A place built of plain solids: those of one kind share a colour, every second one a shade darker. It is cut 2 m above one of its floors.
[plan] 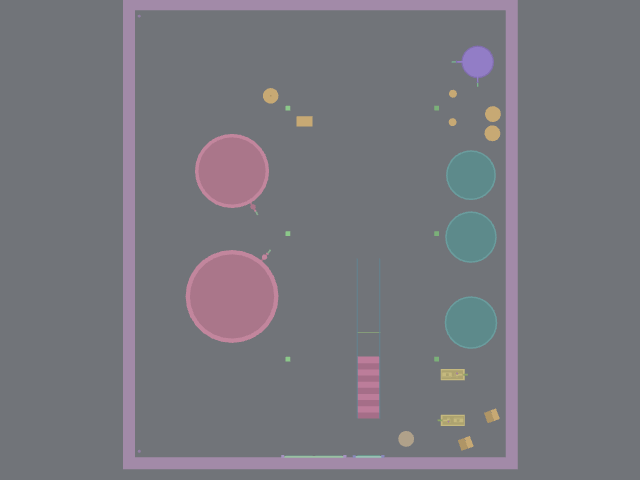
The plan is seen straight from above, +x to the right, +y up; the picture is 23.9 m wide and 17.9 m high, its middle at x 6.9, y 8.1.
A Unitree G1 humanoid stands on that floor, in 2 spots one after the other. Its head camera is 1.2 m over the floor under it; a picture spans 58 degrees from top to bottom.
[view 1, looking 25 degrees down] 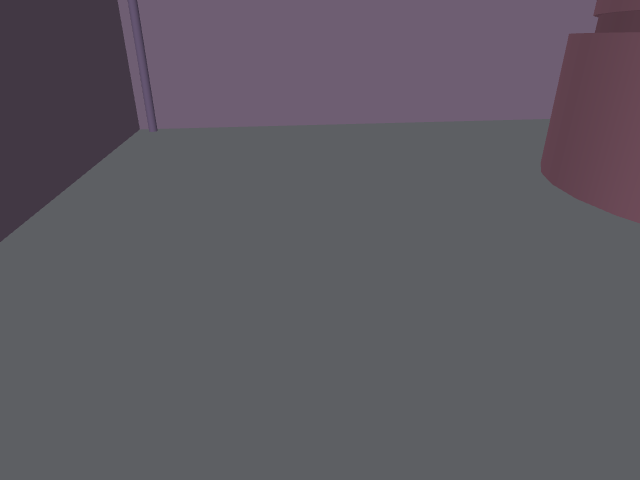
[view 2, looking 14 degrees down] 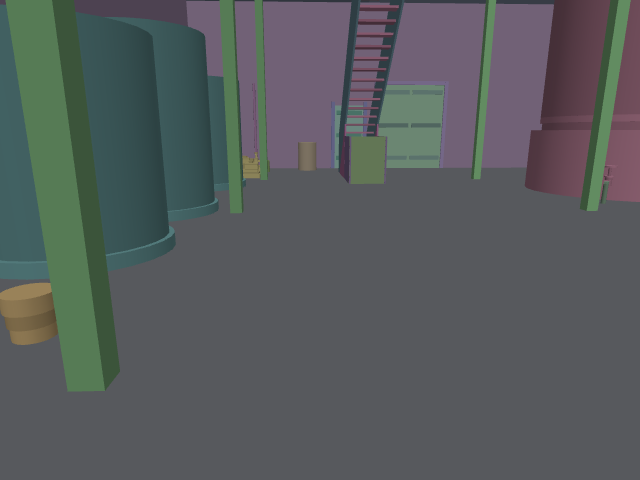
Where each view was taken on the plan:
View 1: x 6.67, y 1.70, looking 172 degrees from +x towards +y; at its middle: ground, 2.84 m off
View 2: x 10.20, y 14.97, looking -92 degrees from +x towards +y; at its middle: ground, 4.96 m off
